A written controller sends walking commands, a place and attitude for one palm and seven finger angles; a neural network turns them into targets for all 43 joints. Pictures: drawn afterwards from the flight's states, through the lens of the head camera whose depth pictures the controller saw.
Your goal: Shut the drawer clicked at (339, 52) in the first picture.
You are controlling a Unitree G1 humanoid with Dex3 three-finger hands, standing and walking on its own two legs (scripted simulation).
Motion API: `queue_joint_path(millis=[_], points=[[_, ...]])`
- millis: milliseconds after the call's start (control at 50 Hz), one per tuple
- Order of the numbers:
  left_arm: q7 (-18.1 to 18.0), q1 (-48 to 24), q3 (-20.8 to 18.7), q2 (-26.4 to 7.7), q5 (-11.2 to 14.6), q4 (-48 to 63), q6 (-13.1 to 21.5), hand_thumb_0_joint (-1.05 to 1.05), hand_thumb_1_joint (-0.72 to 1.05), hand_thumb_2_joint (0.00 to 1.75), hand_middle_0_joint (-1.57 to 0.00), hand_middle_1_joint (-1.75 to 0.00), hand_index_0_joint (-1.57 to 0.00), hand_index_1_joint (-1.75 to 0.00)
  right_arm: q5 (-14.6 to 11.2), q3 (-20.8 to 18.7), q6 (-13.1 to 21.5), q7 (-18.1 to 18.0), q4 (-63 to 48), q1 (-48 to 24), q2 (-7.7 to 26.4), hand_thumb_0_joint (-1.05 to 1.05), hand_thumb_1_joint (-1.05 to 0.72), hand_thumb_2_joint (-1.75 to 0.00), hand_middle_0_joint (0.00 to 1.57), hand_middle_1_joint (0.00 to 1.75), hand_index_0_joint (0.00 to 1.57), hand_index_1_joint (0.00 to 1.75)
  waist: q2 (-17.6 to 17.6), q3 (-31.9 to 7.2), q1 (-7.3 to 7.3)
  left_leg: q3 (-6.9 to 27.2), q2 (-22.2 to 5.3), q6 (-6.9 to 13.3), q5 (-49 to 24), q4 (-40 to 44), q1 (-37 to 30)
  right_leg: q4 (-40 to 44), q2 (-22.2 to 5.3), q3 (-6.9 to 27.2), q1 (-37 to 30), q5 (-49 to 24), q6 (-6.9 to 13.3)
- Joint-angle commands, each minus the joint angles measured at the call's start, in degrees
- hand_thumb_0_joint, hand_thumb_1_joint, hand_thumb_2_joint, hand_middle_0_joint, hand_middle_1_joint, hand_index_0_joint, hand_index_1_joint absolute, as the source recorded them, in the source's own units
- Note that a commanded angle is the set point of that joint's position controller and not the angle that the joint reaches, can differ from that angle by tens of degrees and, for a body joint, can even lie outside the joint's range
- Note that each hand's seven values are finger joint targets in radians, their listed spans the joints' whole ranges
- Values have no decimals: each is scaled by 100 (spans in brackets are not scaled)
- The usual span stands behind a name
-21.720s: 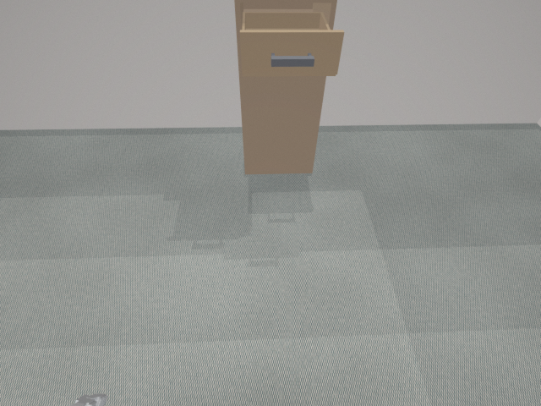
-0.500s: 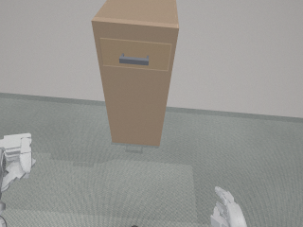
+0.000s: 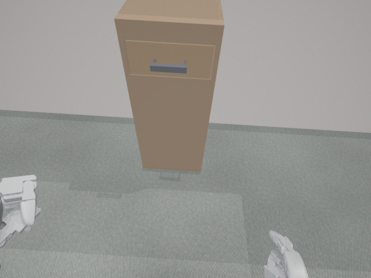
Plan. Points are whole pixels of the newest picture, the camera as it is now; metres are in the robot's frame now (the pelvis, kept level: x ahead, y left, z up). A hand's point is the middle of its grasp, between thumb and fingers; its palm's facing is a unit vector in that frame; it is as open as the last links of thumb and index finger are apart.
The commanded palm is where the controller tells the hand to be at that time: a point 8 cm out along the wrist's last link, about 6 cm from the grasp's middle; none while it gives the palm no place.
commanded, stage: let the arm hang, fingers relaxed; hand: left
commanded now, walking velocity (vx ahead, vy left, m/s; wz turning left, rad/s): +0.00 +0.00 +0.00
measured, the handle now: (169, 65) +0.84 +0.10 +0.01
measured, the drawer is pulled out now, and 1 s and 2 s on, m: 0.00 0.00 0.00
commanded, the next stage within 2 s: look to check the result in 1.14 s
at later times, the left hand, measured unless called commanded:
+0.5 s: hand out of the picture -0.06 +0.19 -0.18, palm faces +0.07 -0.97 -0.22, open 4.0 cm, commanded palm none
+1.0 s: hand out of the picture +0.00 +0.13 -0.18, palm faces +0.06 -0.99 -0.16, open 7.2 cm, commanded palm none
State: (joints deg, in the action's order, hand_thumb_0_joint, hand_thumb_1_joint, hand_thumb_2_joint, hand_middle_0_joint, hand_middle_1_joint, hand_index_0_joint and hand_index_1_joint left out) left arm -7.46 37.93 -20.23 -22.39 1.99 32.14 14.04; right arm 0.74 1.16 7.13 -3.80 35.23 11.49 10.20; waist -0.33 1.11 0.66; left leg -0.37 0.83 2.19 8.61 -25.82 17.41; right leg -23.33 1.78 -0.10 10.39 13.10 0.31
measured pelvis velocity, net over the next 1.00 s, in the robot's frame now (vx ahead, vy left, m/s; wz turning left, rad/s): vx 0.01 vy -0.03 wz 0.03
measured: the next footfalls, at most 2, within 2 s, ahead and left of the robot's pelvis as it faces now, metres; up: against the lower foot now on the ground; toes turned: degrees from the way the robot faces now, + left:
none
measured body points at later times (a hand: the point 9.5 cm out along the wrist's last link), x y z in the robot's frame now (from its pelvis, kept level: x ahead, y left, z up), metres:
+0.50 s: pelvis +0.00 -0.01 +0.00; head +0.02 +0.01 +0.45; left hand -0.06 +0.24 -0.16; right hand -0.01 -0.25 -0.15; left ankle +0.06 +0.09 -0.74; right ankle -0.01 -0.12 -0.74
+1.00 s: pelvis +0.01 -0.03 +0.00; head +0.02 -0.03 +0.45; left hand +0.00 +0.18 -0.16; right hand +0.00 -0.23 -0.17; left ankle +0.06 +0.09 -0.74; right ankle -0.01 -0.12 -0.74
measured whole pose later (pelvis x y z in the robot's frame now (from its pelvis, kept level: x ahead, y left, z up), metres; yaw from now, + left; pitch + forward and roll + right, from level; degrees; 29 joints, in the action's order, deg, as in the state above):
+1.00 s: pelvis +0.01 -0.03 +0.00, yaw +2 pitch -2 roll +0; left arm -2.1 16.8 0.1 -6.1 -0.4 -65.5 0.4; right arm 1.1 -0.8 -0.6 -2.4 65.2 17.1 6.2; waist -0.5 1.7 0.7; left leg 1.3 1.0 0.5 9.7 -25.4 13.9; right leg -25.6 1.8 -1.8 7.7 16.3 2.4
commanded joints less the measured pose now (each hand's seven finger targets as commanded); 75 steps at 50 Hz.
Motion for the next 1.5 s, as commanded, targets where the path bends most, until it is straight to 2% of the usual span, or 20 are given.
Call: queue_joint_path(millis=[0,20,40,60,120,140,160,200,240,280,340,400,480,620,680,820,920,1000,1240,1480], points=[[-156,-167,-632,-713,50,907,257,0,90,90,-140,-160,-140,-160,-43,-304,283,-111,-839,-560,817,0,-90,-90,20,30,20,30,-242,-500,-21,591,-515,-42,334,588,-668,521,-399,376,311,64,61],[671,-1047,1382,-145,-531,-3843,-731,0,90,90,-140,-160,-140,-160,-100,-667,411,419,676,-685,1989,0,-90,-90,20,30,20,30,-360,-184,187,819,-647,39,-1256,-555,-63,-500,-762,112,852,-1063,187],[737,-1005,1215,-49,-413,-3960,-1155,0,90,90,-136,-156,-136,-156,-183,-635,14,424,600,-234,1531,0,-90,-90,20,30,20,30,-92,-681,86,640,-622,-32,-1432,-581,-525,-403,-758,364,776,-806,198],[734,-1199,1357,127,-423,-4114,-1228,0,90,90,-132,-151,-132,-151,-120,-586,-100,399,598,-77,1383,0,-90,-90,20,30,20,30,476,-829,57,754,-671,21,-1496,-717,-577,-506,-688,345,824,-555,255],[722,-1763,1422,69,-437,-4999,-1350,0,90,90,-120,-138,-120,-138,-2,-462,-376,363,599,-158,1311,0,-90,-90,20,30,20,30,1226,-432,15,930,-542,190,-316,-583,-99,-298,-728,452,870,274,393],[724,-1984,1457,34,-436,-5387,-1382,0,90,90,-116,-134,-116,-134,36,-461,-449,359,676,-210,1318,0,-90,-90,20,30,20,30,1170,-228,35,917,-429,169,-12,-588,-90,-148,-812,581,1054,537,494],[712,-2160,1497,3,-432,-5788,-1421,0,90,90,-112,-130,-112,-130,67,-440,-528,361,772,-231,1280,0,-90,-90,20,30,20,30,884,-16,48,881,-378,138,117,-527,-55,-61,-841,634,1165,782,549],[687,-2310,1618,75,-387,-6583,-1484,0,90,90,-104,-121,-104,-121,113,-356,-637,353,998,-195,1110,0,-90,-90,20,30,20,30,19,196,26,1041,-416,139,340,-76,48,-86,-691,615,1069,1008,491],[679,-2183,1683,95,-349,-7308,-1501,0,90,90,-96,-112,-96,-112,120,-299,-673,325,1225,-169,1069,0,-90,-90,20,30,20,30,-583,211,-79,1311,-550,160,930,559,317,-182,-490,475,596,993,355],[682,-1945,1739,147,-324,-7926,-1490,0,90,90,-88,-104,-88,-104,92,-281,-688,295,1451,-75,1005,0,-90,-90,20,30,20,30,-751,83,-176,1398,-586,166,1338,834,425,-124,-469,420,178,831,319],[668,-1697,1702,444,-327,-8566,-1426,0,90,90,-76,-91,-76,-91,91,-304,-695,232,1765,164,790,0,-90,-90,20,30,20,30,-1139,-154,-168,1192,-514,127,1260,834,78,112,-524,430,29,593,377],[667,-1681,1791,434,-280,-8955,-1387,0,90,90,-64,-78,-64,-78,41,-304,-711,200,2044,462,737,0,-90,-90,20,30,20,30,-675,-202,-98,1096,-520,109,852,689,-274,329,-582,444,73,448,401],[633,-1626,1874,513,-257,-9338,-1378,0,90,90,-48,-60,-48,-60,5,-311,-743,181,2376,729,639,0,-90,-90,20,30,20,30,-163,180,-44,1022,-560,115,616,675,-421,482,-613,393,354,493,403],[565,-1418,1921,707,-244,-9684,-1374,0,90,90,-20,-30,-20,-30,0,-282,-762,166,2714,963,406,0,-90,-90,20,30,20,30,117,334,-30,842,-513,89,460,628,-535,531,-633,383,482,634,389],[540,-1373,1924,776,-246,-9724,-1365,0,90,90,-20,-30,-20,-30,0,-262,-754,166,2779,989,290,0,-90,-90,20,30,20,30,192,405,-40,773,-488,86,265,579,-535,539,-658,384,488,565,382],[504,-1435,1906,960,-246,-9707,-1353,0,90,90,-20,-30,-20,-30,21,-244,-749,161,2906,1005,86,0,-90,-90,20,30,20,30,145,617,-35,661,-438,45,124,493,-485,584,-684,429,584,579,382],[490,-1499,1876,1026,-241,-9669,-1314,0,90,90,-20,-30,-20,-30,24,-243,-694,137,2913,1018,32,0,-90,-90,20,30,20,30,-8,440,-45,611,-456,32,-394,385,-543,510,-706,418,311,-21,376],[488,-1529,1871,1049,-232,-9677,-1322,0,90,90,-20,-30,-20,-30,17,-240,-700,113,2899,1001,2,0,-90,-90,20,30,20,30,-128,516,-47,584,-470,13,-411,358,-501,546,-698,435,259,-118,367],[488,-1521,1848,1042,-229,-9660,-1309,0,90,90,-20,-30,-20,-30,6,-253,-688,90,2891,1031,51,0,-90,-90,20,30,20,30,49,293,-41,547,-522,18,-643,303,-701,540,-700,389,48,-526,345],[478,-1445,1869,1062,-227,-9681,-1309,0,90,90,-20,-30,-20,-30,0,-248,-717,94,2916,960,33,0,-90,-90,20,30,20,30,93,472,-38,525,-508,2,-485,319,-733,653,-694,428,183,-316,318]])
